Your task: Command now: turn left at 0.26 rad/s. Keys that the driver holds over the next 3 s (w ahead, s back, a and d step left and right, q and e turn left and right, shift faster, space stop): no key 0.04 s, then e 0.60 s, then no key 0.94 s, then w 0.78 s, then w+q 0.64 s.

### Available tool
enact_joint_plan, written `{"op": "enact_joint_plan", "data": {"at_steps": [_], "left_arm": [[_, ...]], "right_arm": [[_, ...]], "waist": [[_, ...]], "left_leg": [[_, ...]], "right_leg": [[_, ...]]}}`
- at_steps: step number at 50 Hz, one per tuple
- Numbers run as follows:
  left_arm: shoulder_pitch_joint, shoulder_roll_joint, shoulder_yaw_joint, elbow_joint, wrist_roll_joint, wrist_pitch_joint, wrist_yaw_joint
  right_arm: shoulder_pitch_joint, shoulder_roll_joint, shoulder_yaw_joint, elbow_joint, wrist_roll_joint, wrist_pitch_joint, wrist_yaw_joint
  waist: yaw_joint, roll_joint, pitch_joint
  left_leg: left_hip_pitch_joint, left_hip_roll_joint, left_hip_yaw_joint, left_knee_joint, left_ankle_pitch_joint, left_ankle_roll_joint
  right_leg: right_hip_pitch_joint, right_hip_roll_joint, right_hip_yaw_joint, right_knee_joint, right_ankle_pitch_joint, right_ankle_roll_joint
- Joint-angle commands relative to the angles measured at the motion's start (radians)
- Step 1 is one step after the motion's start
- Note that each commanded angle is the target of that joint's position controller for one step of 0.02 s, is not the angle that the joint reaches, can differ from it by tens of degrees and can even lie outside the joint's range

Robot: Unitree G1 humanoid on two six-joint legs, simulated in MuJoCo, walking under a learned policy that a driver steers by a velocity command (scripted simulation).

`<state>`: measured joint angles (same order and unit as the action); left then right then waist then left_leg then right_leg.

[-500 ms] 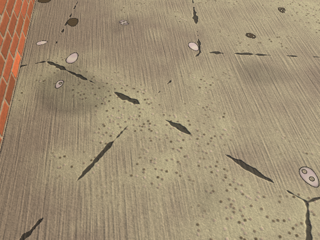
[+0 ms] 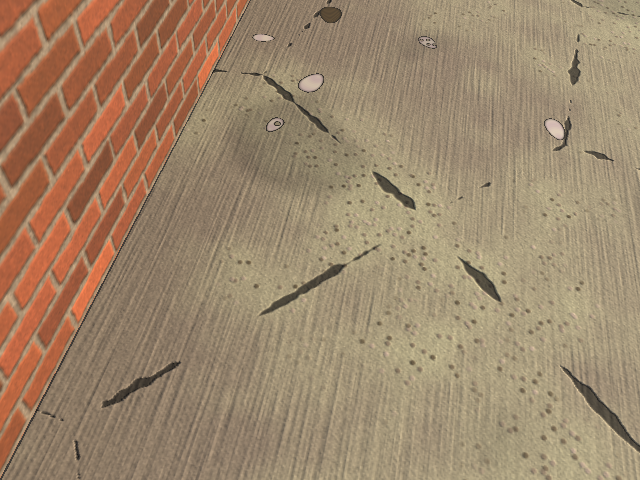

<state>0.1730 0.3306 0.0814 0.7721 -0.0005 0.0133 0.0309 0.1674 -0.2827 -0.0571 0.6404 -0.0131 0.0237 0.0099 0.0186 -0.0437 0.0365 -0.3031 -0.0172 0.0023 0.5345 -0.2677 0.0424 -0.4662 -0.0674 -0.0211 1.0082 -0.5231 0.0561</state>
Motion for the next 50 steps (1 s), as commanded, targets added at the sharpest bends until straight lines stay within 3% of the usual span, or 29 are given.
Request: {"op": "enact_joint_plan", "data": {"at_steps": [1, 3, 5, 6, 8, 11, 14, 16, 17, 18, 19, 20, 21, 22, 24, 26, 29, 32, 34, 36, 37, 38, 39, 40, 41, 43, 45, 48, 50], "left_arm": [[-0.005, 0.102, 0.028, -0.053, 0.006, 0.003, 0.014], [0.045, 0.071, 0.021, -0.032, 0.0, 0.004, 0.01], [0.046, 0.03, 0.002, -0.019, -0.004, 0.004, 0.002], [0.023, 0.019, -0.007, -0.022, -0.002, 0.004, -0.002], [-0.01, 0.042, -0.007, -0.04, -0.004, 0.005, -0.007], [-0.014, 0.085, 0.003, -0.061, -0.017, 0.005, -0.008], [0.017, 0.065, 0.0, -0.062, -0.017, 0.004, -0.014], [0.051, 0.051, -0.001, -0.056, -0.015, 0.003, -0.023], [0.063, 0.058, 0.001, -0.057, -0.011, 0.002, -0.027], [0.069, 0.103, 0.012, -0.064, -0.004, 0.002, -0.024], [0.081, 0.199, 0.037, -0.072, -0.007, 0.002, -0.013], [0.115, 0.192, 0.037, -0.079, 0.006, -0.005, -0.016], [0.133, 0.176, 0.031, -0.082, 0.023, -0.022, -0.017], [0.084, 0.169, 0.031, -0.089, 0.016, -0.034, -0.015], [0.0, 0.142, 0.025, -0.112, -0.014, -0.035, -0.01], [-0.003, 0.133, 0.022, -0.119, -0.016, -0.02, -0.003], [0.015, 0.151, 0.033, -0.128, -0.016, -0.003, 0.005], [-0.001, 0.173, 0.041, -0.146, -0.014, 0.009, 0.001], [-0.02, 0.161, 0.036, -0.154, -0.014, 0.014, -0.004], [-0.051, 0.137, 0.025, -0.16, -0.023, 0.02, -0.003], [-0.032, 0.113, 0.016, -0.157, -0.021, 0.019, 0.0], [0.007, 0.063, -0.001, -0.156, 0.001, 0.015, 0.0], [0.028, 0.045, -0.004, -0.176, 0.003, 0.006, 0.0], [0.008, 0.113, 0.016, -0.172, 0.008, -0.001, 0.007], [0.005, 0.16, 0.035, -0.158, -0.006, 0.0, 0.008], [0.022, 0.13, 0.036, -0.127, -0.003, 0.015, 0.014], [0.02, 0.07, 0.017, -0.12, -0.005, 0.02, 0.009], [-0.036, 0.007, -0.012, -0.135, -0.005, 0.011, -0.003], [-0.025, 0.025, -0.008, -0.124, -0.014, 0.009, -0.006]], "right_arm": [[-0.039, -0.138, -0.03, -0.053, 0.009, -0.031, -0.011], [-0.053, -0.087, -0.011, -0.043, -0.002, -0.036, -0.017], [-0.062, -0.045, 0.003, -0.022, -0.008, -0.042, -0.021], [-0.057, -0.051, 0.002, -0.01, -0.011, -0.043, -0.023], [-0.036, -0.097, -0.01, 0.013, -0.017, -0.039, -0.024], [-0.032, -0.155, -0.031, 0.028, -0.001, -0.025, -0.03], [-0.043, -0.161, -0.039, 0.032, 0.011, -0.013, -0.042], [-0.061, -0.158, -0.044, 0.032, 0.021, -0.004, -0.05], [-0.051, -0.156, -0.048, 0.04, 0.028, -0.001, -0.053], [-0.04, -0.137, -0.048, 0.037, 0.024, -0.003, -0.055], [-0.052, -0.09, -0.039, 0.002, -0.007, -0.012, -0.053], [-0.16, -0.081, -0.035, -0.026, -0.011, -0.016, -0.057], [-0.173, -0.093, -0.042, -0.031, 0.001, -0.016, -0.052], [-0.137, -0.098, -0.049, -0.014, 0.013, -0.011, -0.047], [-0.094, -0.112, -0.057, 0.007, 0.009, -0.005, -0.049], [-0.082, -0.083, -0.05, 0.007, 0.01, -0.01, -0.047], [-0.1, -0.07, -0.043, -0.005, 0.017, -0.02, -0.042], [-0.091, -0.086, -0.045, -0.01, 0.024, -0.027, -0.032], [-0.052, -0.104, -0.051, -0.001, 0.029, -0.032, -0.023], [0.0, -0.096, -0.053, 0.013, 0.026, -0.042, -0.014], [0.012, -0.102, -0.055, 0.015, 0.017, -0.047, -0.013], [0.028, -0.157, -0.063, 0.001, -0.004, -0.05, -0.017], [0.005, -0.221, -0.07, -0.001, -0.027, -0.046, -0.015], [-0.004, -0.171, -0.057, -0.012, -0.035, -0.058, -0.012], [-0.026, -0.147, -0.047, -0.015, -0.026, -0.066, -0.012], [-0.074, -0.119, -0.036, -0.011, 0.003, -0.071, -0.015], [-0.071, -0.09, -0.021, 0.004, 0.007, -0.066, -0.021], [-0.034, -0.101, -0.024, 0.022, 0.005, -0.048, -0.027], [-0.003, -0.121, -0.027, 0.033, 0.01, -0.036, -0.027]], "waist": [[-0.003, 0.18, -0.111], [0.018, 0.171, -0.14], [0.01, 0.174, -0.131], [-0.006, 0.18, -0.119], [-0.034, 0.188, -0.092], [-0.046, 0.177, -0.051], [-0.029, 0.155, -0.062], [-0.003, 0.148, -0.084], [0.009, 0.133, -0.088], [-0.001, 0.057, -0.096], [-0.041, -0.166, -0.112], [0.047, -0.237, -0.086], [0.057, -0.159, -0.103], [0.021, -0.089, -0.097], [-0.016, -0.039, -0.084], [-0.022, -0.064, -0.103], [0.001, -0.088, -0.118], [0.01, -0.126, -0.117], [0.006, -0.148, -0.124], [-0.028, -0.141, -0.124], [-0.029, -0.115, -0.121], [-0.01, 0.033, -0.143], [0.038, 0.265, -0.098], [0.001, 0.256, -0.099], [0.002, 0.199, -0.074], [0.017, 0.168, -0.053], [0.015, 0.179, -0.055], [-0.028, 0.222, -0.091], [-0.038, 0.225, -0.108]], "left_leg": [[0.134, 0.248, -0.219, -0.194, 0.503, 0.178], [0.128, 0.226, -0.165, -0.202, 0.493, 0.176], [0.132, 0.205, -0.12, -0.211, 0.405, 0.159], [0.125, 0.206, -0.115, -0.217, 0.359, 0.158], [0.119, 0.232, -0.143, -0.225, 0.283, 0.179], [0.142, 0.285, -0.202, -0.215, 0.258, 0.207], [0.187, 0.316, -0.206, -0.172, 0.394, 0.21], [0.193, 0.306, -0.163, -0.125, 0.45, 0.18], [0.177, 0.28, -0.128, -0.091, 0.402, 0.139], [0.117, 0.215, -0.061, 0.005, 0.283, 0.071], [-0.049, 0.067, 0.085, 0.201, 0.082, -0.027], [-0.234, -0.049, 0.057, 0.366, -0.299, -0.073], [-0.298, -0.031, -0.035, 0.551, -0.4, -0.076], [-0.322, -0.007, -0.068, 0.614, -0.342, -0.076], [-0.328, 0.019, -0.08, 0.572, -0.221, -0.091], [-0.269, 0.001, -0.055, 0.504, -0.155, -0.115], [-0.215, -0.009, -0.054, 0.327, -0.119, -0.128], [-0.112, -0.029, -0.051, 0.198, -0.114, -0.123], [-0.058, -0.027, -0.04, 0.119, -0.093, -0.113], [0.05, -0.026, -0.016, -0.081, 0.053, -0.09], [0.123, 0.003, -0.037, -0.162, 0.142, -0.068], [0.212, 0.173, -0.204, -0.205, 0.25, -0.015], [0.192, 0.341, -0.426, -0.227, 0.398, 0.139], [0.124, 0.413, -0.513, -0.252, 0.355, 0.254], [0.108, 0.374, -0.456, -0.252, 0.305, 0.249], [0.114, 0.283, -0.328, -0.235, 0.243, 0.177], [0.11, 0.227, -0.234, -0.225, 0.314, 0.161], [0.156, 0.195, -0.175, -0.186, 0.385, 0.156], [0.177, 0.207, -0.195, -0.158, 0.4, 0.163]], "right_leg": [[-0.1, -0.004, 0.06, 0.135, 0.09, 0.008], [-0.032, -0.001, 0.06, 0.09, 0.166, 0.018], [0.032, -0.021, 0.064, -0.091, 0.204, 0.021], [0.069, -0.023, 0.058, -0.169, 0.204, 0.021], [0.108, -0.012, 0.037, -0.25, 0.163, 0.018], [0.074, 0.007, 0.019, -0.28, 0.106, 0.002], [0.076, 0.019, -0.002, -0.314, 0.108, -0.022], [0.137, 0.034, -0.024, -0.419, 0.194, -0.051], [0.185, 0.034, -0.012, -0.514, 0.319, -0.077], [0.251, -0.012, 0.081, -0.572, 0.53, -0.119], [0.345, -0.175, 0.32, -0.592, 0.78, -0.225], [0.39, -0.296, 0.502, -0.668, 0.86, -0.377], [0.408, -0.304, 0.504, -0.688, 0.825, -0.411], [0.408, -0.254, 0.431, -0.67, 0.787, -0.367], [0.393, -0.185, 0.344, -0.656, 0.764, -0.292], [0.371, -0.138, 0.309, -0.649, 0.783, -0.282], [0.379, -0.12, 0.324, -0.628, 0.719, -0.277], [0.312, -0.118, 0.378, -0.622, 0.644, -0.278], [0.303, -0.121, 0.405, -0.604, 0.627, -0.268], [0.269, -0.09, 0.413, -0.561, 0.56, -0.225], [0.227, -0.056, 0.406, -0.536, 0.462, -0.183], [0.146, 0.022, 0.327, -0.399, 0.269, -0.121], [-0.004, 0.164, 0.189, -0.269, -0.032, -0.064], [-0.008, 0.122, 0.204, -0.066, -0.141, -0.025], [-0.025, 0.116, 0.213, 0.048, -0.101, -0.016], [-0.039, 0.101, 0.218, 0.085, -0.002, 0.01], [0.014, 0.091, 0.179, 0.005, 0.056, 0.032], [0.12, 0.056, 0.078, -0.256, 0.059, 0.042], [0.183, 0.067, 0.048, -0.411, 0.129, 0.034]]}}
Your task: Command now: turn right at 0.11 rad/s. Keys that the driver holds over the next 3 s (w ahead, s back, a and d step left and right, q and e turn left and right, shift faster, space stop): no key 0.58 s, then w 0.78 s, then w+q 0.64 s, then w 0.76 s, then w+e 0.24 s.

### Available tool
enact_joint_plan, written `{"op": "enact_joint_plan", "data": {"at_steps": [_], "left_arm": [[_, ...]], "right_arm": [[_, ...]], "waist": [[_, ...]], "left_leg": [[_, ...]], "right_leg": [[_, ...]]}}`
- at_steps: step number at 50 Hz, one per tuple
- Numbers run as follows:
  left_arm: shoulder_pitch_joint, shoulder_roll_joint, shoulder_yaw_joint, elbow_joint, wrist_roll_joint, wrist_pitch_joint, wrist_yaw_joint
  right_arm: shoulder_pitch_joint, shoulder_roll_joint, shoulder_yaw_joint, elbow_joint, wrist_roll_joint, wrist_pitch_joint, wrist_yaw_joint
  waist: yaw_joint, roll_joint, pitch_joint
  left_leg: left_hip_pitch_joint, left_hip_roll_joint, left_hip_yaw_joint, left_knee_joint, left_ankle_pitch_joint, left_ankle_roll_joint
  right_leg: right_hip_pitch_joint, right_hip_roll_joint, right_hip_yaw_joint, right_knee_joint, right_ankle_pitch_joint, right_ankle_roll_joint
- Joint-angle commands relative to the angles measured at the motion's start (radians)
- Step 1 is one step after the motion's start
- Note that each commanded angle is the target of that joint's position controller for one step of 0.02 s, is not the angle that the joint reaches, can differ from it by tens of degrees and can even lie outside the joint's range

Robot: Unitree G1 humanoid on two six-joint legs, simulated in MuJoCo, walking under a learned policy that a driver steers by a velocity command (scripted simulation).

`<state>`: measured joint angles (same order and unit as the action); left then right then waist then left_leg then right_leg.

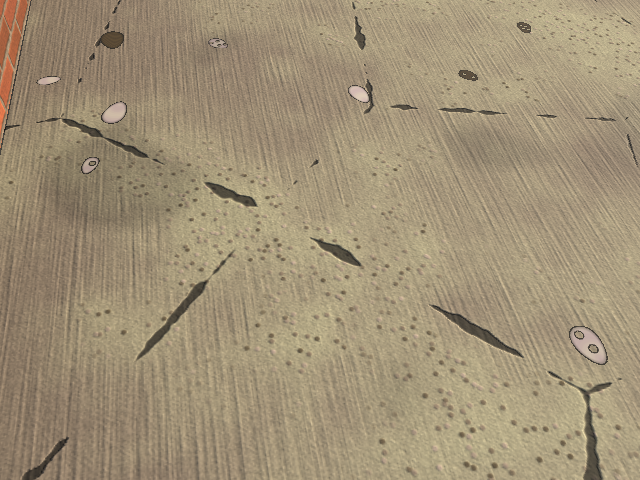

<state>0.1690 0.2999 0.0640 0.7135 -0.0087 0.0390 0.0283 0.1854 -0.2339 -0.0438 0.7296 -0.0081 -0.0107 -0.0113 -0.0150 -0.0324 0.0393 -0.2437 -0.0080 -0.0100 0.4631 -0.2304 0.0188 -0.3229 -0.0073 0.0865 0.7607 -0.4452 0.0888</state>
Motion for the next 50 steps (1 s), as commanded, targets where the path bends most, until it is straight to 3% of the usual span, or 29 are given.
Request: {"op": "enact_joint_plan", "data": {"at_steps": [1, 2, 3, 4, 5, 6, 7, 9, 12, 20, 29, 31, 32, 34, 35, 36, 38, 39, 40, 41, 42, 43, 44, 45, 46, 48, 50], "left_arm": [[0.011, 0.057, 0.011, -0.048, -0.004, -0.017, -0.005], [0.025, 0.066, 0.011, -0.038, 0.003, -0.018, -0.007], [0.027, 0.103, 0.015, -0.044, 0.015, -0.017, -0.003], [0.038, 0.168, 0.026, -0.05, 0.022, -0.014, 0.006], [0.015, 0.135, 0.022, -0.029, 0.022, -0.015, -0.004], [-0.012, 0.079, 0.009, -0.046, 0.023, -0.021, -0.015], [-0.009, 0.059, 0.002, -0.036, 0.03, -0.027, -0.016], [-0.001, 0.071, 0.002, -0.027, 0.026, -0.042, -0.016], [0.025, 0.059, -0.006, -0.012, 0.023, -0.054, -0.012], [0.037, 0.046, -0.013, 0.014, 0.02, -0.061, -0.01], [0.055, 0.032, -0.016, 0.072, 0.017, -0.062, -0.009], [0.085, 0.048, -0.008, 0.097, 0.009, -0.055, -0.005], [0.093, 0.072, 0.0, 0.099, 0.003, -0.052, -0.003], [0.141, 0.111, 0.01, 0.104, -0.006, -0.061, -0.002], [0.15, 0.132, 0.017, 0.111, -0.012, -0.072, -0.002], [0.136, 0.13, 0.017, 0.111, -0.013, -0.082, -0.001], [0.071, 0.109, 0.012, 0.095, -0.02, -0.09, -0.004], [0.016, 0.102, 0.01, 0.082, -0.026, -0.085, -0.007], [-0.007, 0.073, 0.002, 0.071, -0.018, -0.086, -0.008], [-0.033, 0.003, -0.017, 0.044, -0.01, -0.094, -0.009], [-0.043, 0.019, -0.01, 0.001, -0.022, -0.113, 0.0], [-0.012, 0.067, 0.003, 0.015, -0.038, -0.126, -0.003], [0.018, 0.066, 0.004, 0.035, -0.043, -0.135, -0.014], [0.023, 0.058, 0.005, 0.049, -0.035, -0.141, -0.018], [-0.003, 0.063, 0.01, 0.045, -0.024, -0.144, -0.022], [-0.02, 0.041, 0.01, 0.045, -0.012, -0.141, -0.039], [-0.058, 0.012, 0.004, 0.032, -0.007, -0.134, -0.049]], "right_arm": [[-0.028, -0.168, -0.036, -0.054, 0.013, 0.002, -0.005], [-0.005, -0.158, -0.032, -0.042, 0.019, 0.0, -0.003], [0.027, -0.147, -0.025, -0.034, 0.013, -0.01, 0.001], [0.046, -0.132, -0.018, -0.041, -0.012, -0.026, 0.012], [0.047, -0.098, -0.011, -0.035, -0.015, -0.032, 0.013], [-0.008, -0.127, -0.014, -0.03, -0.019, -0.03, 0.011], [-0.032, -0.126, -0.016, -0.03, -0.014, -0.026, 0.009], [-0.025, -0.125, -0.017, -0.023, -0.006, -0.011, 0.0], [-0.009, -0.118, -0.018, -0.006, -0.003, -0.006, -0.007], [0.011, -0.12, -0.021, 0.05, 0.001, -0.001, -0.016], [0.031, -0.121, -0.023, 0.125, 0.005, 0.004, -0.028], [0.053, -0.113, -0.023, 0.151, 0.011, 0.007, -0.03], [0.045, -0.11, -0.023, 0.151, 0.017, 0.005, -0.031], [-0.004, -0.086, -0.018, 0.123, 0.027, -0.022, -0.025], [-0.023, -0.077, -0.015, 0.11, 0.035, -0.041, -0.018], [-0.022, -0.084, -0.018, 0.107, 0.041, -0.058, -0.009], [0.036, -0.084, -0.019, 0.13, 0.048, -0.085, 0.011], [0.13, -0.085, -0.024, 0.178, 0.046, -0.093, 0.018], [0.221, -0.104, -0.036, 0.228, 0.032, -0.093, 0.021], [0.335, -0.176, -0.056, 0.254, 0.025, -0.096, 0.019], [0.399, -0.266, -0.071, 0.255, 0.017, -0.104, 0.034], [0.316, -0.195, -0.046, 0.233, 0.009, -0.112, 0.033], [0.254, -0.147, -0.032, 0.211, 0.014, -0.114, 0.031], [0.221, -0.145, -0.029, 0.199, 0.015, -0.113, 0.031], [0.208, -0.132, -0.021, 0.196, 0.016, -0.109, 0.032], [0.249, -0.09, -0.005, 0.211, 0.01, -0.095, 0.029], [0.288, -0.104, -0.004, 0.223, 0.011, -0.085, 0.018]], "waist": [[0.016, 0.205, -0.108], [0.022, 0.187, -0.099], [0.01, 0.141, -0.113], [-0.026, 0.009, -0.139], [-0.041, -0.109, -0.142], [-0.009, -0.067, -0.097], [-0.002, -0.049, -0.08], [-0.001, -0.04, -0.034], [-0.001, -0.03, -0.026], [0.002, 0.017, -0.026], [0.003, 0.025, -0.027], [0.008, -0.003, -0.031], [0.018, -0.037, 0.008], [0.046, -0.138, 0.087], [0.049, -0.17, 0.127], [0.039, -0.173, 0.146], [-0.01, -0.151, 0.12], [-0.061, -0.121, 0.082], [-0.09, -0.066, 0.04], [-0.118, 0.157, -0.002], [-0.125, 0.353, -0.008], [-0.075, 0.223, 0.036], [-0.046, 0.164, 0.074], [-0.033, 0.127, 0.069], [-0.032, 0.111, 0.075], [-0.037, 0.139, 0.043], [-0.046, 0.126, 0.035]], "left_leg": [[0.104, 0.192, -0.178, -0.07, 0.356, 0.174], [0.079, 0.181, -0.174, -0.066, 0.336, 0.143], [0.027, 0.167, -0.168, -0.059, 0.271, 0.089], [-0.026, 0.109, -0.103, -0.009, 0.183, 0.039], [0.041, 0.045, -0.025, -0.026, 0.037, -0.012], [0.06, 0.038, -0.017, -0.006, 0.033, -0.039], [0.064, 0.039, -0.015, 0.0, 0.05, -0.04], [0.055, 0.043, -0.022, 0.006, 0.091, -0.03], [0.061, 0.046, -0.026, 0.008, 0.105, -0.026], [0.068, 0.049, -0.03, 0.007, 0.129, -0.041], [0.075, 0.052, -0.031, 0.003, 0.143, -0.044], [0.048, 0.004, 0.021, 0.044, -0.098, -0.035], [-0.018, -0.02, 0.046, 0.088, -0.237, -0.025], [-0.169, -0.032, 0.073, 0.231, -0.276, -0.009], [-0.201, -0.006, 0.045, 0.293, -0.241, 0.009], [-0.231, 0.025, 0.014, 0.313, -0.244, 0.033], [-0.139, 0.041, 0.016, 0.165, -0.239, 0.075], [0.057, 0.014, 0.047, 0.031, -0.111, 0.08], [0.216, 0.007, 0.018, 0.003, -0.024, 0.065], [0.338, 0.182, -0.282, -0.15, -0.19, 0.124], [0.405, 0.376, -0.691, -0.301, -0.267, 0.259], [0.368, 0.403, -0.698, -0.302, -0.293, 0.279], [0.351, 0.36, -0.578, -0.294, -0.272, 0.245], [0.349, 0.32, -0.483, -0.303, -0.228, 0.209], [0.349, 0.296, -0.406, -0.312, -0.118, 0.182], [0.34, 0.234, -0.261, -0.317, 0.119, 0.154], [0.34, 0.214, -0.182, -0.317, 0.283, 0.161]], "right_leg": [[0.098, 0.013, -0.075, -0.298, 0.163, -0.013], [0.164, 0.012, -0.068, -0.417, 0.284, -0.035], [0.248, -0.038, 0.0, -0.418, 0.397, -0.064], [0.306, -0.123, 0.07, -0.343, 0.595, -0.108], [0.187, -0.121, 0.073, -0.334, 0.416, -0.159], [0.13, -0.096, 0.07, -0.357, 0.303, -0.158], [0.102, -0.085, 0.063, -0.368, 0.25, -0.14], [0.069, -0.067, 0.049, -0.364, 0.252, -0.118], [0.056, -0.057, 0.04, -0.353, 0.255, -0.111], [0.063, -0.041, 0.027, -0.341, 0.272, -0.114], [0.076, -0.024, 0.006, -0.339, 0.298, -0.111], [0.076, -0.012, 0.01, -0.364, 0.027, -0.135], [0.054, -0.034, 0.055, -0.398, -0.175, -0.167], [0.05, -0.174, 0.268, -0.531, -0.426, -0.258], [0.031, -0.247, 0.379, -0.578, -0.443, -0.305], [0.034, -0.28, 0.419, -0.59, -0.394, -0.326], [0.041, -0.255, 0.336, -0.548, -0.245, -0.296], [-0.035, -0.192, 0.237, -0.499, -0.161, -0.254], [-0.104, -0.119, 0.136, -0.38, -0.045, -0.211], [-0.231, 0.008, -0.037, -0.064, 0.04, -0.131], [-0.406, 0.081, -0.049, 0.199, -0.112, -0.103], [-0.478, 0.018, 0.028, 0.352, -0.112, -0.12], [-0.508, -0.026, 0.033, 0.389, -0.007, -0.142], [-0.517, -0.059, 0.011, 0.378, 0.084, -0.155], [-0.524, -0.085, -0.003, 0.343, 0.155, -0.157], [-0.467, -0.096, -0.047, 0.286, 0.241, -0.141], [-0.467, -0.09, -0.084, 0.214, 0.291, -0.111]]}}
Over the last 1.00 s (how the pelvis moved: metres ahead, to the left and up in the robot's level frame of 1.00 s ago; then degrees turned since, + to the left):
-0.01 0.02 0.00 -20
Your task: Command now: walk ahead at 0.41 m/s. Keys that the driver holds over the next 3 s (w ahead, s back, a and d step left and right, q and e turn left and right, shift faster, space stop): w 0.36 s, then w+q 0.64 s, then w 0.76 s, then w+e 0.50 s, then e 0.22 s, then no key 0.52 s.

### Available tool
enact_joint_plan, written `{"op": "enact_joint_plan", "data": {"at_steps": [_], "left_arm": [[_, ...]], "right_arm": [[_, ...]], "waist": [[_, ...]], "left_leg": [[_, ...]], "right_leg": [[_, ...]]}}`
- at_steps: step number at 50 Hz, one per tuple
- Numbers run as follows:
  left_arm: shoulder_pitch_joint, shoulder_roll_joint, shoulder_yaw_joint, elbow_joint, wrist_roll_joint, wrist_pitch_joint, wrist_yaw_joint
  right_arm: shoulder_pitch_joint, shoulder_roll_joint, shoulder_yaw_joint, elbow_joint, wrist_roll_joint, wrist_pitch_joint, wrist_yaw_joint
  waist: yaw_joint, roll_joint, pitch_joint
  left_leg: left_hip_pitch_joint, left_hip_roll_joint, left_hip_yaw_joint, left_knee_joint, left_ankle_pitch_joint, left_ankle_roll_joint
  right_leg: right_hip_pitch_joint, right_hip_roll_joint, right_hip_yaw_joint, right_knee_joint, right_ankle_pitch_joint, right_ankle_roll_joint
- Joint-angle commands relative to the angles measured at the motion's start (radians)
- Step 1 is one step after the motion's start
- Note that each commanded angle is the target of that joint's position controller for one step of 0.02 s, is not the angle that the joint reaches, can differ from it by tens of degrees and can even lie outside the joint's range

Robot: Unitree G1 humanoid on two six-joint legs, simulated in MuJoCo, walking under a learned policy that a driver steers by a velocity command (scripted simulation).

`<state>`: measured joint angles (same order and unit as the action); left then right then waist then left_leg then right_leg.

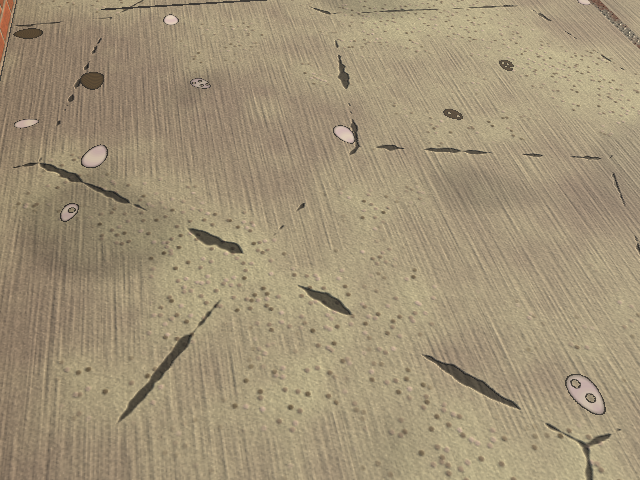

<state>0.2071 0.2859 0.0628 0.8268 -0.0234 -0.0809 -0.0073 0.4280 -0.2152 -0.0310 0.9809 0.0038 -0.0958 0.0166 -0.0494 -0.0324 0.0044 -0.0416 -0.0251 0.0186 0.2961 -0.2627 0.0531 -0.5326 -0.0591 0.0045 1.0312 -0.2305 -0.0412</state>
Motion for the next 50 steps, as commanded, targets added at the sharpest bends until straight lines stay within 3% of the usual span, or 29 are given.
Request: {"op": "enact_joint_plan", "data": {"at_steps": [1, 4, 7, 10, 12, 13, 14, 15, 16, 17, 18, 19, 20, 22, 26, 29, 32, 37, 40, 41, 42, 43, 44, 45, 46, 47, 48, 49, 50], "left_arm": [[-0.136, 0.013, -0.001, -0.097, 0.007, -0.012, -0.014], [-0.254, -0.011, -0.017, -0.139, 0.001, -0.014, -0.021], [-0.322, 0.006, -0.019, -0.165, -0.006, -0.017, -0.032], [-0.337, 0.038, -0.012, -0.183, -0.007, -0.024, -0.044], [-0.253, 0.081, 0.007, -0.165, -0.003, -0.025, -0.042], [-0.118, 0.115, 0.027, -0.127, -0.004, -0.022, -0.035], [0.06, 0.153, 0.047, -0.075, -0.005, -0.016, -0.024], [0.211, 0.243, 0.067, -0.045, 0.024, -0.011, -0.015], [0.235, 0.205, 0.054, -0.025, 0.016, -0.009, -0.023], [0.153, 0.136, 0.031, -0.026, 0.008, -0.012, -0.025], [0.068, 0.105, 0.021, -0.039, 0.01, -0.014, -0.023], [-0.001, 0.084, 0.014, -0.042, 0.018, -0.021, -0.026], [-0.042, 0.054, 0.007, -0.045, 0.029, -0.032, -0.029], [-0.058, 0.042, 0.007, -0.024, 0.033, -0.044, -0.032], [-0.011, 0.085, 0.018, 0.024, 0.039, -0.058, -0.016], [0.007, 0.101, 0.018, 0.035, 0.038, -0.053, 0.0], [0.047, 0.123, 0.018, 0.049, 0.031, -0.045, 0.011], [0.136, 0.146, 0.025, 0.083, 0.016, 0.0, 0.016], [0.1, 0.184, 0.036, 0.062, 0.014, 0.027, 0.027], [0.088, 0.193, 0.038, 0.053, 0.016, 0.036, 0.032], [0.074, 0.186, 0.033, 0.041, 0.014, 0.042, 0.038], [0.1, 0.142, 0.014, 0.012, 0.036, 0.028, 0.038], [0.165, 0.018, -0.025, -0.032, 0.039, -0.011, 0.016], [0.056, 0.123, -0.003, -0.046, 0.007, -0.056, -0.003], [-0.023, 0.141, 0.001, -0.079, -0.023, -0.074, -0.011], [-0.032, 0.123, -0.003, -0.08, -0.011, -0.079, -0.005], [-0.029, 0.133, 0.007, -0.071, 0.013, -0.071, 0.002], [-0.01, 0.132, 0.01, -0.071, 0.022, -0.057, 0.001], [0.005, 0.125, 0.012, -0.074, 0.029, -0.044, 0.001]], "right_arm": [[0.048, -0.136, -0.018, -0.028, -0.002, 0.005, -0.017], [0.05, -0.166, -0.019, -0.032, -0.004, 0.012, -0.032], [0.082, -0.178, -0.022, -0.017, 0.007, 0.012, -0.036], [0.072, -0.188, -0.032, -0.011, 0.016, 0.017, -0.036], [0.046, -0.215, -0.043, -0.021, 0.008, 0.026, -0.036], [0.03, -0.218, -0.044, -0.026, 0.002, 0.036, -0.036], [0.023, -0.205, -0.038, -0.038, -0.005, 0.042, -0.037], [0.114, -0.106, -0.009, -0.065, -0.016, 0.033, -0.03], [0.163, -0.043, 0.012, -0.044, 0.004, 0.008, -0.022], [0.056, -0.155, -0.019, -0.075, 0.035, -0.015, -0.016], [-0.046, -0.189, -0.027, -0.11, 0.053, -0.026, -0.015], [-0.082, -0.173, -0.027, -0.114, 0.045, -0.026, -0.021], [-0.073, -0.165, -0.035, -0.107, 0.032, -0.013, -0.027], [-0.023, -0.117, -0.032, -0.089, 0.028, 0.019, -0.03], [-0.12, -0.12, -0.039, -0.137, 0.021, 0.044, -0.037], [-0.193, -0.119, -0.04, -0.164, 0.016, 0.03, -0.023], [-0.308, -0.093, -0.025, -0.207, 0.012, 0.023, -0.004], [-0.439, -0.087, -0.014, -0.304, 0.017, 0.022, 0.034], [-0.379, -0.131, -0.035, -0.331, 0.02, 0.028, 0.05], [-0.276, -0.167, -0.056, -0.315, 0.022, 0.032, 0.049], [-0.111, -0.224, -0.09, -0.278, 0.026, 0.034, 0.038], [0.032, -0.325, -0.123, -0.253, 0.024, 0.047, 0.013], [-0.022, -0.371, -0.124, -0.286, 0.024, 0.04, 0.012], [0.003, -0.283, -0.098, -0.291, 0.012, 0.035, 0.015], [-0.03, -0.236, -0.086, -0.292, 0.004, 0.028, 0.012], [-0.099, -0.216, -0.08, -0.302, 0.007, 0.023, 0.014], [-0.16, -0.182, -0.07, -0.32, 0.006, 0.021, 0.011], [-0.19, -0.174, -0.064, -0.336, -0.004, 0.021, 0.008], [-0.2, -0.18, -0.066, -0.342, -0.002, 0.021, 0.005]], "waist": [[-0.017, 0.113, 0.079], [-0.039, 0.118, 0.112], [-0.046, 0.13, 0.147], [-0.01, 0.129, 0.142], [0.052, 0.154, 0.056], [0.125, 0.16, -0.034], [0.204, 0.147, -0.146], [0.187, -0.053, -0.318], [0.162, -0.227, -0.445], [0.163, -0.152, -0.269], [0.136, -0.09, -0.128], [0.096, -0.001, -0.05], [0.058, -0.007, -0.03], [0.021, -0.036, -0.017], [0.027, -0.017, 0.055], [0.047, -0.001, 0.058], [0.096, 0.015, 0.079], [0.138, 0.02, 0.104], [0.074, -0.038, 0.024], [0.015, -0.053, -0.041], [-0.073, -0.031, -0.127], [-0.11, 0.118, -0.239], [-0.003, 0.315, -0.349], [-0.076, 0.181, -0.373], [-0.07, 0.133, -0.239], [-0.014, 0.018, -0.136], [0.021, 0.009, -0.096], [0.051, 0.035, -0.072], [0.066, 0.04, -0.062]], "left_leg": [[0.117, 0.226, -0.186, -0.158, 0.342, 0.129], [0.024, 0.202, -0.123, -0.197, 0.31, 0.121], [0.015, 0.232, -0.111, -0.216, 0.285, 0.128], [0.11, 0.278, -0.101, -0.162, 0.403, 0.109], [0.159, 0.284, -0.083, -0.029, 0.727, 0.088], [0.145, 0.257, -0.056, 0.133, 0.887, 0.07], [0.013, 0.215, -0.036, 0.354, 0.848, 0.041], [-0.355, 0.095, -0.005, 0.744, 0.429, -0.008], [-0.548, -0.043, -0.11, 1.0, -0.276, -0.03], [-0.656, 0.022, -0.17, 1.086, -0.255, -0.008], [-0.672, 0.074, -0.131, 1.069, -0.169, 0.008], [-0.631, 0.122, -0.115, 1.004, -0.085, 0.006], [-0.567, 0.159, -0.121, 0.944, -0.034, 0.005], [-0.484, 0.179, -0.126, 0.901, -0.005, -0.005], [-0.61, 0.179, -0.161, 0.774, 0.129, -0.033], [-0.637, 0.155, -0.147, 0.591, 0.31, -0.038], [-0.622, 0.144, -0.071, 0.438, 0.4, -0.037], [-0.725, 0.123, -0.011, 0.324, 0.269, -0.004], [-0.568, 0.041, 0.075, 0.316, 0.114, 0.047], [-0.429, -0.003, 0.098, 0.312, 0.085, 0.073], [-0.183, -0.038, 0.084, 0.245, 0.141, 0.113], [0.136, 0.141, -0.198, 0.238, 0.163, 0.186], [0.441, 0.369, -0.794, 0.084, 0.008, 0.393], [0.458, 0.364, -0.809, 0.007, -0.018, 0.357], [0.351, 0.327, -0.642, 0.008, 0.048, 0.31], [0.182, 0.28, -0.518, -0.001, 0.167, 0.277], [0.067, 0.244, -0.434, -0.017, 0.26, 0.255], [-0.019, 0.22, -0.402, -0.041, 0.313, 0.253], [-0.067, 0.206, -0.385, -0.061, 0.344, 0.258]], "right_leg": [[-0.251, -0.033, -0.013, -0.117, 0.104, 0.033], [-0.154, -0.003, -0.043, -0.337, 0.229, 0.052], [-0.094, 0.017, -0.045, -0.445, 0.286, 0.041], [-0.076, 0.02, -0.023, -0.507, 0.249, -0.005], [0.062, 0.064, -0.049, -0.506, 0.19, -0.043], [0.233, 0.097, -0.072, -0.509, 0.178, -0.072], [0.499, 0.065, -0.037, -0.494, 0.185, -0.107], [0.909, -0.196, 0.339, -0.49, 0.058, -0.231], [1.007, -0.344, 0.769, -0.706, -0.16, -0.322], [0.865, -0.302, 0.706, -0.767, -0.242, -0.265], [0.696, -0.269, 0.544, -0.788, -0.181, -0.229], [0.534, -0.237, 0.414, -0.822, -0.052, -0.208], [0.442, -0.196, 0.316, -0.847, 0.035, -0.186], [0.337, -0.165, 0.209, -0.9, 0.083, -0.182], [0.311, -0.166, 0.081, -0.957, 0.157, -0.187], [0.362, -0.142, -0.017, -0.956, 0.232, -0.158], [0.411, -0.145, -0.086, -0.962, 0.256, -0.138], [0.649, -0.213, -0.128, -0.859, 0.399, -0.124], [0.691, -0.221, -0.176, -0.671, 0.848, -0.088], [0.67, -0.208, -0.194, -0.52, 0.978, -0.073], [0.565, -0.169, -0.218, -0.298, 0.94, -0.038], [0.293, -0.113, -0.225, 0.029, 0.548, 0.005], [-0.134, 0.126, -0.078, 0.373, -0.314, 0.06], [-0.244, 0.074, 0.11, 0.417, -0.309, 0.027], [-0.287, 0.03, 0.099, 0.375, -0.232, 0.003], [-0.248, -0.015, 0.09, 0.268, -0.16, 0.003], [-0.184, -0.047, 0.086, 0.175, -0.123, 0.014], [-0.122, -0.06, 0.089, 0.142, -0.101, 0.026], [-0.096, -0.06, 0.083, 0.103, -0.087, 0.044]]}}
Over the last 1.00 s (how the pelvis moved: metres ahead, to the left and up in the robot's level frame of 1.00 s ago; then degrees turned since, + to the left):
0.09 0.01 0.01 0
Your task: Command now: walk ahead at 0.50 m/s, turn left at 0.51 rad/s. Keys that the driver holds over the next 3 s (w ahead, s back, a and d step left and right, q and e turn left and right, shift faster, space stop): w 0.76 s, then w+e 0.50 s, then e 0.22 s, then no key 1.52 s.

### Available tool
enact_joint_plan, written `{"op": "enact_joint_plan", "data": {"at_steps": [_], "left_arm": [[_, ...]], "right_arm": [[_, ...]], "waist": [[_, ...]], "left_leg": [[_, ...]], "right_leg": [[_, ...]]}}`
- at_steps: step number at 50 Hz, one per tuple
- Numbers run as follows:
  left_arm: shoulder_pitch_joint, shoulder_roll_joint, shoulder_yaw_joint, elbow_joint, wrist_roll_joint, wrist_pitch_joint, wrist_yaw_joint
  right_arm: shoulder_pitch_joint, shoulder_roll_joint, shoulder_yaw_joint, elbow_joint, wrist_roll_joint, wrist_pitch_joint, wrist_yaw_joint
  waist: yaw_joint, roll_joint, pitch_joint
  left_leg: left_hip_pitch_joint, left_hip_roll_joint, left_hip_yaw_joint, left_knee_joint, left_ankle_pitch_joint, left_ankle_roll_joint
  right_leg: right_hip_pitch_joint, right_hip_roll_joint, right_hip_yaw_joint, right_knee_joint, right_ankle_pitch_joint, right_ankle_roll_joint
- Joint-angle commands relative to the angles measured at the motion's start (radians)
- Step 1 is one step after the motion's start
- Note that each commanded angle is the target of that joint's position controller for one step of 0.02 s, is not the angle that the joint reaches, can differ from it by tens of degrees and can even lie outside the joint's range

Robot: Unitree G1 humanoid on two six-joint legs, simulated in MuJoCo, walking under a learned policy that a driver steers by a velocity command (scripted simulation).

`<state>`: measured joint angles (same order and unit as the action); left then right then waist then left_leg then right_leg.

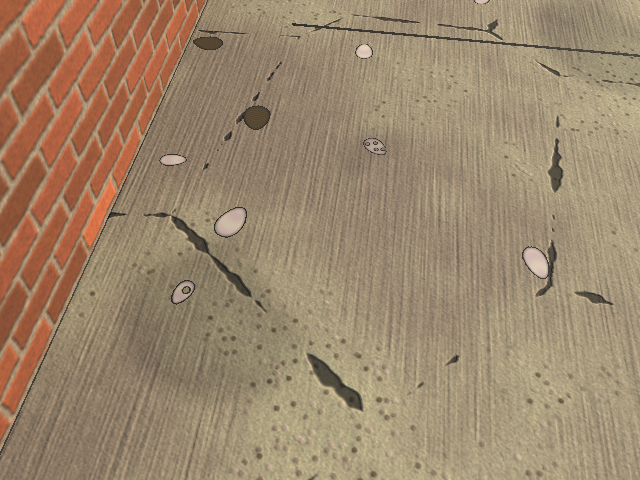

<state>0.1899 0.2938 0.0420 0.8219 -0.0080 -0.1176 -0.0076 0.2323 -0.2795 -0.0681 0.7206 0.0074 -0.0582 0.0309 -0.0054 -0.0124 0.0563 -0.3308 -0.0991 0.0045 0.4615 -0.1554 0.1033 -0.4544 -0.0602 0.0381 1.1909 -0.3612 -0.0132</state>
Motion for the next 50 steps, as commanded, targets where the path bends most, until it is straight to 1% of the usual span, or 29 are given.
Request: {"op": "enact_joint_plan", "data": {"at_steps": [1, 4, 7, 9, 12, 15, 16, 17, 18, 19, 20, 21, 22, 23, 25, 28, 31, 34, 37, 40, 42, 43, 44, 45, 46, 47, 48, 49, 50], "left_arm": [[0.037, 0.101, 0.03, -0.067, 0.018, 0.004, 0.002], [-0.038, 0.067, 0.018, -0.093, 0.023, 0.018, 0.006], [-0.14, 0.043, 0.006, -0.115, 0.017, 0.01, -0.002], [-0.196, 0.047, 0.004, -0.132, 0.006, 0.004, -0.01], [-0.244, 0.075, 0.012, -0.157, 0.002, -0.005, -0.021], [-0.206, 0.1, 0.021, -0.159, 0.003, -0.014, -0.031], [-0.149, 0.114, 0.03, -0.145, 0.003, -0.016, -0.03], [-0.032, 0.143, 0.048, -0.111, 0.006, -0.017, -0.025], [0.13, 0.192, 0.061, -0.086, 0.017, -0.018, -0.02], [0.242, 0.274, 0.086, -0.058, 0.023, -0.007, -0.019], [0.268, 0.196, 0.066, -0.041, -0.005, -0.003, -0.029], [0.195, 0.144, 0.05, -0.053, -0.011, 0.001, -0.025], [0.12, 0.123, 0.04, -0.071, -0.002, 0.009, -0.022], [0.072, 0.099, 0.03, -0.075, 0.008, 0.013, -0.023], [0.038, 0.077, 0.021, -0.076, 0.019, 0.007, -0.024], [0.06, 0.11, 0.03, -0.053, 0.008, -0.002, -0.018], [0.093, 0.129, 0.035, -0.033, 0.001, 0.007, -0.008], [0.141, 0.14, 0.035, -0.01, -0.008, 0.018, -0.002], [0.2, 0.149, 0.035, 0.02, -0.012, 0.032, 0.0], [0.231, 0.154, 0.038, 0.044, -0.016, 0.052, 0.006], [0.211, 0.175, 0.046, 0.044, -0.017, 0.062, 0.013], [0.183, 0.182, 0.047, 0.038, -0.018, 0.065, 0.015], [0.173, 0.155, 0.036, 0.027, -0.009, 0.063, 0.014], [0.171, 0.081, 0.01, -0.009, 0.021, 0.057, 0.013], [0.317, -0.003, -0.012, -0.012, -0.008, 0.037, 0.006], [0.248, 0.121, 0.017, 0.005, -0.033, 0.031, 0.005], [0.161, 0.151, 0.03, -0.021, -0.042, 0.029, 0.005], [0.123, 0.132, 0.03, -0.026, -0.034, 0.033, 0.009], [0.11, 0.119, 0.035, -0.029, -0.022, 0.042, 0.01]], "right_arm": [[-0.003, -0.121, -0.03, -0.081, -0.002, -0.019, -0.014], [0.036, -0.143, -0.034, -0.063, 0.001, -0.021, -0.032], [0.078, -0.145, -0.031, -0.041, 0.005, -0.017, -0.04], [0.117, -0.154, -0.032, -0.02, 0.005, -0.018, -0.037], [0.15, -0.155, -0.032, 0.007, 0.01, -0.014, -0.036], [0.149, -0.164, -0.037, 0.02, 0.007, -0.002, -0.044], [0.131, -0.168, -0.038, 0.018, 0.007, 0.003, -0.045], [0.119, -0.152, -0.03, 0.013, 0.002, 0.008, -0.044], [0.117, -0.116, -0.012, -0.008, -0.011, 0.01, -0.045], [0.261, -0.036, 0.011, -0.013, 0.003, -0.008, -0.041], [0.246, -0.077, 0.01, -0.006, 0.013, -0.021, -0.038], [0.144, -0.146, -0.009, -0.023, 0.032, -0.026, -0.034], [0.069, -0.147, -0.006, -0.043, 0.025, -0.028, -0.034], [0.029, -0.138, -0.008, -0.051, 0.008, -0.028, -0.034], [0.066, -0.109, -0.01, -0.039, 0.002, -0.017, -0.034], [0.056, -0.076, -0.002, -0.044, -0.004, -0.008, -0.039], [-0.036, -0.057, 0.006, -0.069, -0.008, -0.015, -0.038], [-0.137, -0.033, 0.015, -0.092, -0.002, -0.026, -0.027], [-0.225, -0.032, 0.018, -0.12, 0.008, -0.034, -0.011], [-0.278, -0.047, 0.013, -0.152, 0.01, -0.045, 0.006], [-0.219, -0.079, 0.001, -0.142, 0.007, -0.053, 0.009], [-0.121, -0.107, -0.015, -0.116, 0.004, -0.056, 0.004], [0.033, -0.16, -0.039, -0.076, -0.005, -0.056, -0.007], [0.216, -0.239, -0.059, -0.055, -0.021, -0.05, -0.022], [0.219, -0.262, -0.06, -0.039, -0.024, -0.041, -0.015], [0.196, -0.156, -0.037, -0.051, -0.015, -0.037, -0.017], [0.135, -0.121, -0.024, -0.05, -0.008, -0.037, -0.021], [0.074, -0.104, -0.016, -0.049, -0.01, -0.04, -0.02], [0.028, -0.08, -0.011, -0.045, -0.013, -0.043, -0.017]], "waist": [[0.032, 0.023, -0.108], [0.009, 0.044, -0.072], [-0.042, 0.074, -0.06], [-0.071, 0.087, -0.042], [-0.082, 0.095, -0.019], [-0.048, 0.12, -0.022], [-0.013, 0.127, -0.049], [0.046, 0.11, -0.126], [0.112, 0.046, -0.271], [0.078, -0.215, -0.408], [0.102, -0.244, -0.41], [0.104, -0.142, -0.243], [0.083, -0.062, -0.152], [0.059, -0.031, -0.079], [0.012, -0.076, -0.064], [0.002, -0.071, -0.057], [0.028, -0.047, -0.044], [0.069, -0.046, -0.027], [0.102, -0.044, -0.001], [0.095, -0.049, 0.014], [0.045, -0.07, -0.018], [-0.017, -0.07, -0.076], [-0.088, -0.053, -0.193], [-0.148, 0.084, -0.367], [-0.067, 0.35, -0.483], [-0.108, 0.208, -0.382], [-0.1, 0.159, -0.239], [-0.068, 0.09, -0.169], [-0.04, 0.091, -0.113]], "left_leg": [[0.184, 0.276, -0.332, -0.239, 0.285, 0.211], [0.124, 0.239, -0.23, -0.266, 0.336, 0.188], [0.104, 0.19, -0.159, -0.257, 0.244, 0.13], [0.121, 0.213, -0.182, -0.262, 0.154, 0.12], [0.244, 0.272, -0.236, -0.21, 0.151, 0.114], [0.342, 0.318, -0.273, -0.146, 0.263, 0.09], [0.349, 0.303, -0.259, -0.085, 0.394, 0.075], [0.33, 0.25, -0.219, 0.053, 0.519, 0.052], [0.192, 0.191, -0.172, 0.304, 0.392, 0.017], [-0.201, 0.026, -0.09, 0.689, -0.077, -0.071], [-0.37, 0.018, -0.174, 0.806, -0.425, -0.071], [-0.453, 0.083, -0.175, 0.858, -0.355, -0.063], [-0.439, 0.137, -0.126, 0.822, -0.265, -0.059], [-0.413, 0.17, -0.106, 0.753, -0.204, -0.062], [-0.313, 0.211, -0.098, 0.672, -0.133, -0.071], [-0.327, 0.225, -0.071, 0.578, -0.065, -0.1], [-0.356, 0.226, -0.055, 0.395, 0.09, -0.118], [-0.309, 0.197, -0.025, 0.209, 0.227, -0.116], [-0.309, 0.175, -0.014, 0.116, 0.25, -0.108], [-0.317, 0.157, -0.027, 0.052, 0.159, -0.08], [-0.207, 0.13, -0.02, 0.016, 0.09, -0.059], [-0.051, 0.106, 0.003, -0.02, 0.1, -0.037], [0.211, 0.141, -0.019, 0.005, 0.144, -0.001], [0.524, 0.36, -0.244, 0.051, 0.181, 0.06], [0.763, 0.546, -0.66, -0.063, -0.016, 0.196], [0.68, 0.506, -0.632, -0.118, -0.144, 0.156], [0.548, 0.473, -0.474, -0.143, -0.12, 0.117], [0.416, 0.432, -0.374, -0.179, -0.045, 0.099], [0.318, 0.397, -0.292, -0.219, 0.009, 0.091]], "right_leg": [[-0.162, -0.061, 0.033, -0.094, 0.063, 0.036], [-0.171, -0.055, 0.002, -0.286, 0.222, 0.078], [-0.096, -0.017, -0.019, -0.522, 0.449, 0.074], [-0.074, 0.001, -0.023, -0.596, 0.52, 0.063], [-0.132, 0.005, -0.001, -0.663, 0.456, 0.025], [-0.11, 0.016, -0.006, -0.698, 0.332, -0.023], [-0.026, 0.039, -0.031, -0.718, 0.304, -0.043], [0.141, 0.055, -0.05, -0.735, 0.331, -0.073], [0.414, -0.07, 0.078, -0.693, 0.369, -0.135], [0.796, -0.289, 0.507, -0.74, 0.201, -0.3], [0.828, -0.326, 0.737, -0.886, -0.027, -0.312], [0.702, -0.301, 0.609, -0.906, -0.122, -0.259], [0.555, -0.262, 0.481, -0.923, -0.065, -0.226], [0.426, -0.22, 0.393, -0.956, 0.03, -0.219], [0.311, -0.162, 0.286, -1.002, 0.175, -0.208], [0.284, -0.149, 0.185, -1.042, 0.349, -0.232], [0.316, -0.127, 0.107, -1.053, 0.446, -0.215], [0.332, -0.101, 0.049, -1.053, 0.444, -0.187], [0.4, -0.133, 0.06, -1.032, 0.428, -0.187], [0.491, -0.179, 0.104, -0.968, 0.487, -0.175], [0.51, -0.185, 0.126, -0.893, 0.607, -0.157], [0.483, -0.156, 0.105, -0.791, 0.734, -0.139], [0.38, -0.1, 0.072, -0.608, 0.723, -0.108], [0.159, -0.01, 0.023, -0.281, 0.378, -0.066], [-0.176, 0.113, 0.044, -0.006, -0.235, -0.025], [-0.269, 0.054, 0.114, 0.087, -0.212, -0.023], [-0.307, 0.016, 0.089, 0.087, -0.114, -0.024], [-0.27, -0.024, 0.071, 0.056, -0.034, -0.015], [-0.24, -0.047, 0.07, 0.011, 0.018, -0.007]]}}
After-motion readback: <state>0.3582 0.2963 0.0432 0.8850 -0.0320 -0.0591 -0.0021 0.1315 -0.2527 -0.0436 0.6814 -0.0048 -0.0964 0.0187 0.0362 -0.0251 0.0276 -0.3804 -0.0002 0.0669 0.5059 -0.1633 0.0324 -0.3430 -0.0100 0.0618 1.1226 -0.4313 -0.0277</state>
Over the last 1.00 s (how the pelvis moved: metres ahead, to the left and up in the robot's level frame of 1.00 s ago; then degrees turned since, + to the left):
0.55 0.03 -0.01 18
